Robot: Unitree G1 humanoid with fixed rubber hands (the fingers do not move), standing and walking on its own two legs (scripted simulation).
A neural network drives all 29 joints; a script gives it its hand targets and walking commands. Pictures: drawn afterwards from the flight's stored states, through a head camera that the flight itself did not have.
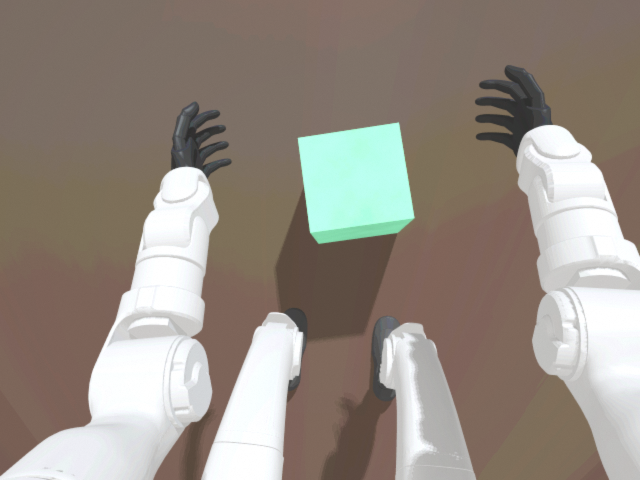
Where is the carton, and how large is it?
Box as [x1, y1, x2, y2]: [298, 123, 413, 243]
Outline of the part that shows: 398,123 298,138 309,227 311,234 318,243 397,232 413,218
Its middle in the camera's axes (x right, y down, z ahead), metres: +0.08 -0.11 +0.91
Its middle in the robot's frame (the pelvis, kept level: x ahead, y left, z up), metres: +0.52 +0.01 -0.53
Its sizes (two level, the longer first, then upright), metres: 0.210 0.200 0.250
